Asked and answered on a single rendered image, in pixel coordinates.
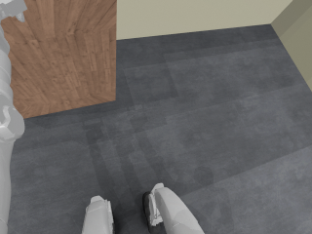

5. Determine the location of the left robot hand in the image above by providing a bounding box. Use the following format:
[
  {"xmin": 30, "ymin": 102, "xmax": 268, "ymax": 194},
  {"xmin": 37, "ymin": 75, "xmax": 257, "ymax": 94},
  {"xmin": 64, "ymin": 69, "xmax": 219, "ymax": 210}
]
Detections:
[{"xmin": 0, "ymin": 0, "xmax": 27, "ymax": 24}]

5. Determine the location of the right robot shin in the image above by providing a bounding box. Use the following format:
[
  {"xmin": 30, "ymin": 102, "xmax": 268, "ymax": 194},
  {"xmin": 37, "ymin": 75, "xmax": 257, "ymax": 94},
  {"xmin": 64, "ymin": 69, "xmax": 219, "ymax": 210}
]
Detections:
[{"xmin": 149, "ymin": 183, "xmax": 164, "ymax": 225}]

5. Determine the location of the left robot upper arm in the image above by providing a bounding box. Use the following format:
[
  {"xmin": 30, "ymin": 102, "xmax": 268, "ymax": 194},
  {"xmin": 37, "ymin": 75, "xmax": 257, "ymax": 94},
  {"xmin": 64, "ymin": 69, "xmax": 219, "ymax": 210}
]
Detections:
[{"xmin": 0, "ymin": 94, "xmax": 25, "ymax": 234}]

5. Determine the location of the cabinet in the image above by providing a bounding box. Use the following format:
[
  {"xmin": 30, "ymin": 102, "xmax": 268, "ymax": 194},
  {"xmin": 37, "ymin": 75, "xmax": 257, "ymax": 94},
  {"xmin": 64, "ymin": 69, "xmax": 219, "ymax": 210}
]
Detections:
[{"xmin": 0, "ymin": 0, "xmax": 117, "ymax": 119}]

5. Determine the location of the robot right thigh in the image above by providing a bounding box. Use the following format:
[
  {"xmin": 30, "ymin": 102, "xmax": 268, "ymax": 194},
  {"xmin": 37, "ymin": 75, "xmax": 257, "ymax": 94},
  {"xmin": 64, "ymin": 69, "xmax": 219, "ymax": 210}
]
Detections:
[{"xmin": 148, "ymin": 187, "xmax": 205, "ymax": 234}]

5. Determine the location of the left robot forearm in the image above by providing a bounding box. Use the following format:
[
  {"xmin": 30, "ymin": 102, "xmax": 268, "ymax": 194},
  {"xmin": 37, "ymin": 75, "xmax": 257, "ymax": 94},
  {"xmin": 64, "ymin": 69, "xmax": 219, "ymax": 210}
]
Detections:
[{"xmin": 0, "ymin": 24, "xmax": 14, "ymax": 104}]

